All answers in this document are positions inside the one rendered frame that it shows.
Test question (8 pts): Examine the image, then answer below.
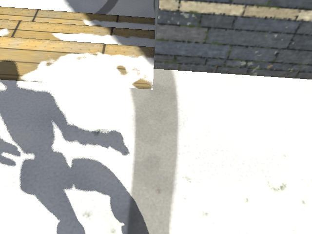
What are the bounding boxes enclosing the stairs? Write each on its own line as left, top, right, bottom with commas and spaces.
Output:
0, 6, 155, 47

